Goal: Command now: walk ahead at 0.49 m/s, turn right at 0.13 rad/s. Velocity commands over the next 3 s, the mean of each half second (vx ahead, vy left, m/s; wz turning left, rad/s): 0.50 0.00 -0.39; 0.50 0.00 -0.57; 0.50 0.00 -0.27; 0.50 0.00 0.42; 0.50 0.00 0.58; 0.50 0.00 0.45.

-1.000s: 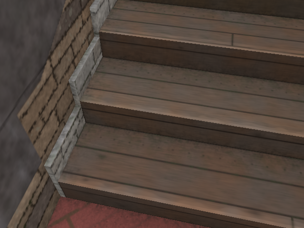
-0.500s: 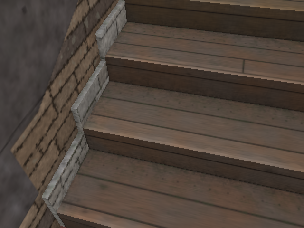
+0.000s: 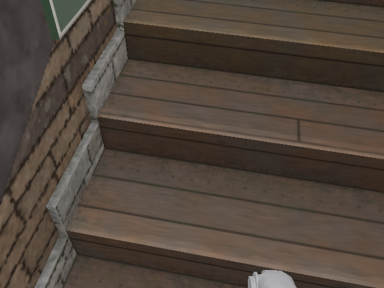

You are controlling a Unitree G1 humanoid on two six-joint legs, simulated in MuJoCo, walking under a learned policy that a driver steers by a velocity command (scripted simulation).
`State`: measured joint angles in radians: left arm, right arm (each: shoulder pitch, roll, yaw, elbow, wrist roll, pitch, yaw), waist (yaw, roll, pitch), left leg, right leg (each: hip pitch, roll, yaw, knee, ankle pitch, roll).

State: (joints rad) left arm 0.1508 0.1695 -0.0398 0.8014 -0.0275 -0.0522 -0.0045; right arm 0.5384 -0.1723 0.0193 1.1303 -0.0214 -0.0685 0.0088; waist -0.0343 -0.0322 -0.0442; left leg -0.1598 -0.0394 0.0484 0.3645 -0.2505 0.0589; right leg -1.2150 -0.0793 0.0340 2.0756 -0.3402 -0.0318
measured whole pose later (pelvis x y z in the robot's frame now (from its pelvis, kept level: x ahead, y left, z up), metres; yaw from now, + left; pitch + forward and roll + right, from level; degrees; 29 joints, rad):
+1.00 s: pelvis +0.57 -0.14 +0.28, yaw -31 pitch +5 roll +4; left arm 0.07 0.26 0.06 0.89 0.04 -0.05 -0.08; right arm 0.40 -0.17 0.00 1.04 -0.05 -0.09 0.04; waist -0.03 -0.05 -0.12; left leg -0.32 0.01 0.24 0.61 -0.37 0.02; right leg -1.02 -0.09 0.10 1.61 -0.18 -0.23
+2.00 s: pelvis +1.07 -0.52 +0.50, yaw -22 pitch +5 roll +3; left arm 0.36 0.20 0.00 1.06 0.07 -0.10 -0.10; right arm 0.11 -0.17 0.01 0.84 -0.04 -0.06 0.04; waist -0.02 -0.06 -0.12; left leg -0.78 -0.11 0.10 1.15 -0.48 0.10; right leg -0.41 -0.06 0.06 1.31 -0.04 -0.09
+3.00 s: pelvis +1.56 -0.71 +0.74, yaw +9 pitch +5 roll -1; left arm 0.66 -0.01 -0.09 1.21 0.14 -0.11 -0.09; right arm -0.12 -0.08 0.04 0.81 -0.03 0.03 0.08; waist 0.11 0.00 -0.09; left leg -1.36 0.16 0.02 1.68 -0.11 0.26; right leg 0.12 -0.07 -0.36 0.16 -0.34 0.02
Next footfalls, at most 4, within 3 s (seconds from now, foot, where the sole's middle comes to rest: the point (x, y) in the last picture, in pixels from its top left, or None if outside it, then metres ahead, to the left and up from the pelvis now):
0.20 right None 0.29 -0.13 -0.63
0.74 left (208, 216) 0.63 -0.05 -0.48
1.30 right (359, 138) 0.81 -0.52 -0.33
1.86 left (330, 29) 1.19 -0.49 -0.18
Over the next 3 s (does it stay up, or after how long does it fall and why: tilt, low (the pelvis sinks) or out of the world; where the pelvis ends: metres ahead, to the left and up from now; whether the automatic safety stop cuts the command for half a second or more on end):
stays up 1.56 -0.71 0.74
